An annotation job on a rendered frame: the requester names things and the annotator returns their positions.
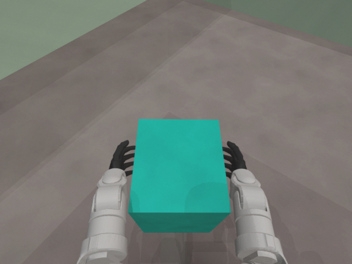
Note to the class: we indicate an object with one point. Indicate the carton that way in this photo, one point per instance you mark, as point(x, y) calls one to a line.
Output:
point(179, 182)

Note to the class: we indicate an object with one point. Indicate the left robot forearm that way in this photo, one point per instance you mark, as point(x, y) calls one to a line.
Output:
point(106, 242)

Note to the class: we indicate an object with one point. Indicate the robot right hand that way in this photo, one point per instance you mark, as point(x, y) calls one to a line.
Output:
point(236, 158)

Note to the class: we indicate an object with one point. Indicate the right robot forearm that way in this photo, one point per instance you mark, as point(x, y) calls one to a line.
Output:
point(255, 240)

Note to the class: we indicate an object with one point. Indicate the robot left hand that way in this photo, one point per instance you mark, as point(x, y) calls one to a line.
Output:
point(119, 158)

